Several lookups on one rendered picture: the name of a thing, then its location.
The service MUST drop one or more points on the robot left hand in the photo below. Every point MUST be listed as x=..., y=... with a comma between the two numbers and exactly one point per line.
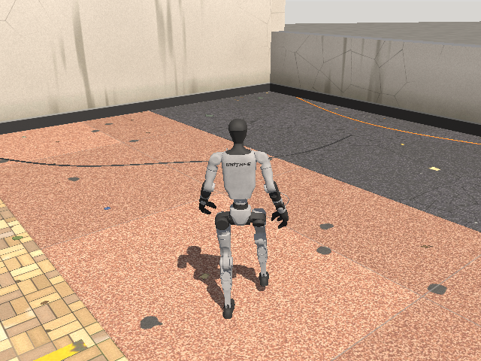
x=204, y=210

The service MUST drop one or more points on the robot right shin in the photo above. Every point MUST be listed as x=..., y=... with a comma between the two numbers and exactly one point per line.
x=262, y=253

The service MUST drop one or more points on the robot left forearm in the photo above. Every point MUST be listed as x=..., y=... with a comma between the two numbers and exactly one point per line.
x=204, y=196

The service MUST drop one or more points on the left robot upper arm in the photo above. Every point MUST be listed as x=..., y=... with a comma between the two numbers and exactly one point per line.
x=215, y=159

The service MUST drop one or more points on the robot right forearm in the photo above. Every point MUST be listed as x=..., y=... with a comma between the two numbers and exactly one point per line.
x=277, y=200

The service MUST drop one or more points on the robot right hand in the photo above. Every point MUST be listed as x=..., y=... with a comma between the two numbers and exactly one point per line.
x=284, y=216

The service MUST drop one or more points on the right robot upper arm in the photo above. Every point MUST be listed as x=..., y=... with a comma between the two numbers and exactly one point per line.
x=262, y=158

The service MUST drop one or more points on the right robot thigh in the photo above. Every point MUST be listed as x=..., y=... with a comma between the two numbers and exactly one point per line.
x=258, y=218

